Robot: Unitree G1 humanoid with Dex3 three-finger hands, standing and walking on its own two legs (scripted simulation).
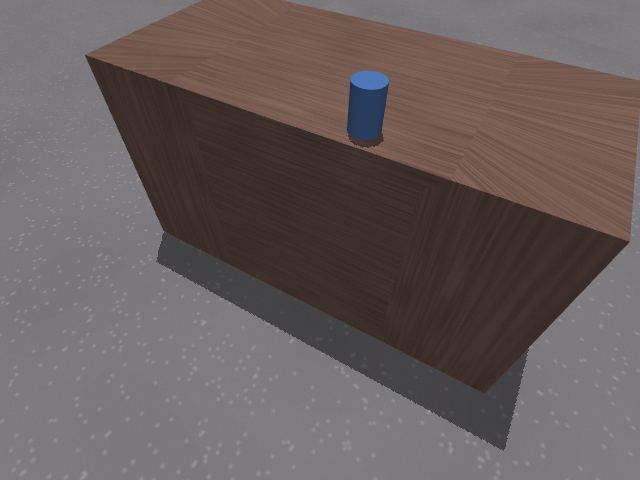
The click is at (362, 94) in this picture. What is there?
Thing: squat round
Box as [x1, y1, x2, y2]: [347, 71, 388, 139]
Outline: 360,71 353,74 350,80 347,131 354,137 361,139 370,139 376,137 381,131 388,79 385,75 379,72
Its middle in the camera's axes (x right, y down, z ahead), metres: +0.10 -0.29 +0.83
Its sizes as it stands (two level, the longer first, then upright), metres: 0.078 0.078 0.117
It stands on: a support 0.75 m high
